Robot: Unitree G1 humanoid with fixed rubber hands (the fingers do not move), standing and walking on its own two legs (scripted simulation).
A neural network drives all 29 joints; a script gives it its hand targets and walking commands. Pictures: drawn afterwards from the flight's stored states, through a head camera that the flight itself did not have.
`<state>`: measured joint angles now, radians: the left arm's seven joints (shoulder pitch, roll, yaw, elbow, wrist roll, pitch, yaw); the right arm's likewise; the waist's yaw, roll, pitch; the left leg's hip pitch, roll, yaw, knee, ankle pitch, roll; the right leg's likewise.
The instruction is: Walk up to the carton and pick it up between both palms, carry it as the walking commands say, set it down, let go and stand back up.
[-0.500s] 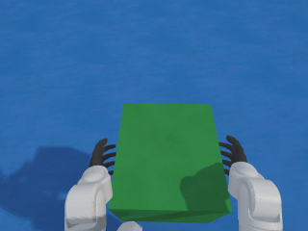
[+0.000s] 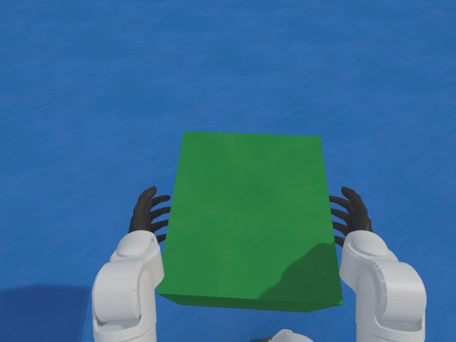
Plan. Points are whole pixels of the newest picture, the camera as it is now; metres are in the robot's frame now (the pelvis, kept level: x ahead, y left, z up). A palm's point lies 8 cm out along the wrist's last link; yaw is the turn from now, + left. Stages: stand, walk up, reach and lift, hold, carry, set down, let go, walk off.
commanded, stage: carry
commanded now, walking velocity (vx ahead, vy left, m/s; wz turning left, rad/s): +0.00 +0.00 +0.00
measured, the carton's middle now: (247, 224) +0.31 -0.01 +0.02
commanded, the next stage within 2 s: none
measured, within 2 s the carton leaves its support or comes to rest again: neither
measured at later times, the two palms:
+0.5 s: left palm (147, 159) +0.41 +0.16 +0.09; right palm (318, 159) +0.41 -0.15 +0.09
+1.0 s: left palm (125, 170) +0.39 +0.20 +0.08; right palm (297, 169) +0.39 -0.11 +0.08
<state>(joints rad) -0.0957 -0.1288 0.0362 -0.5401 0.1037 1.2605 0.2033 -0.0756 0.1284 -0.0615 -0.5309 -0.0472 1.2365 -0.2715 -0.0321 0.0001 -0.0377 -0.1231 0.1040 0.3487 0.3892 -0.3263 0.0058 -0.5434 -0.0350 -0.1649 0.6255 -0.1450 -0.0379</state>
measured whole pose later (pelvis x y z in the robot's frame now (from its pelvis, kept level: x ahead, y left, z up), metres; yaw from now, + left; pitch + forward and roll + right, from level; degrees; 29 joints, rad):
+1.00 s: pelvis +0.15 +0.05 -0.01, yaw -2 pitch +3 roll -1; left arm -0.07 -0.13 0.05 -0.46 0.10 1.29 0.21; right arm -0.09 0.13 -0.07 -0.43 -0.09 1.27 -0.23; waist 0.01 0.02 -0.11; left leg -0.31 0.02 0.18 0.60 -0.34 0.06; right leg -0.34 -0.06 -0.11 0.58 -0.29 0.01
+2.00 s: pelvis +0.11 +0.04 -0.01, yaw -2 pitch +2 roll -1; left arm -0.09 -0.13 0.06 -0.45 0.11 1.29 0.20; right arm -0.12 0.13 -0.07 -0.41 -0.09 1.28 -0.23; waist 0.00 0.02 -0.10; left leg -0.34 0.04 0.16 0.56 -0.26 0.04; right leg -0.35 -0.03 -0.13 0.52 -0.21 -0.02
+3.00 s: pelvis +0.10 +0.04 -0.01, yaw -1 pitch -4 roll +0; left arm -0.23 -0.13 0.14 0.11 0.23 0.88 0.09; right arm -0.20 0.12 -0.16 0.09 -0.22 0.87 -0.10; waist 0.01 0.00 0.04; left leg -0.22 -0.02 0.09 0.51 -0.22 0.06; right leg -0.24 0.00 -0.05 0.49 -0.19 -0.04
